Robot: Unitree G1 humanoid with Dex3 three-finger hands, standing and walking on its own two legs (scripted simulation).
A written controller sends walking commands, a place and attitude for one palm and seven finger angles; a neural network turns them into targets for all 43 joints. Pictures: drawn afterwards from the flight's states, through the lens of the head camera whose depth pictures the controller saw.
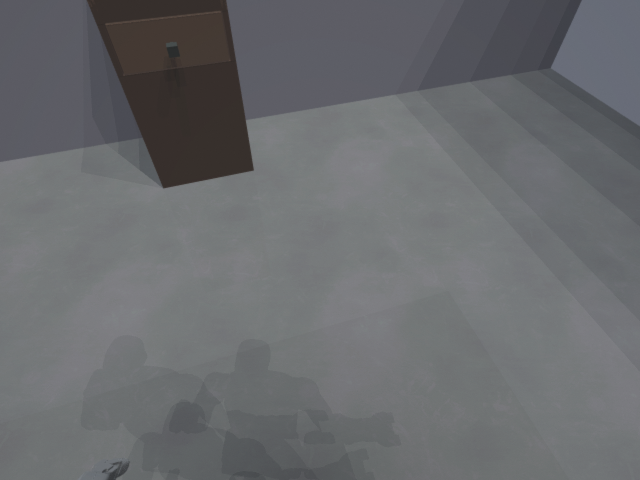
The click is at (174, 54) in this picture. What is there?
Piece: drawer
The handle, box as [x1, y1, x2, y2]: [166, 42, 179, 57]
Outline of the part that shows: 166,43 169,57 179,56 176,42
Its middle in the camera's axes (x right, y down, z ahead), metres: -0.54 -0.68 +1.38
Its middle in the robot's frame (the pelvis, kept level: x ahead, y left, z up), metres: +1.46 +0.61 -0.13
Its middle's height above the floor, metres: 0.64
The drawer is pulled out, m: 0.00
